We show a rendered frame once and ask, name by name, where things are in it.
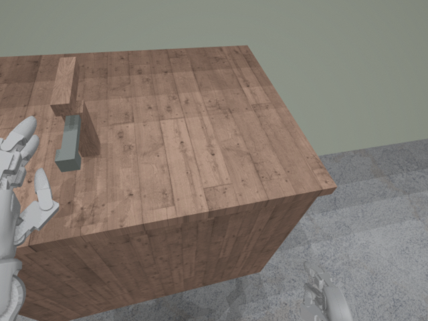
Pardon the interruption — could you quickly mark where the counter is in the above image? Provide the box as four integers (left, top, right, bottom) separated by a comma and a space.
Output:
0, 45, 337, 321

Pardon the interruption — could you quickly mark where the robot left hand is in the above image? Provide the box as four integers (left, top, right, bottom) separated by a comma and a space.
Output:
0, 116, 59, 259

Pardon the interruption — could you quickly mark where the left robot forearm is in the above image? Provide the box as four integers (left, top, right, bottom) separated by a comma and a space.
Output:
0, 258, 26, 321

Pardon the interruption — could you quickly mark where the tap lever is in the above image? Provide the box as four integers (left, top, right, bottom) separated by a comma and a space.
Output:
55, 115, 82, 172

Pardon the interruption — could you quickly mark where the robot right hand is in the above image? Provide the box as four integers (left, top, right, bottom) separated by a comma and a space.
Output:
300, 261, 353, 321

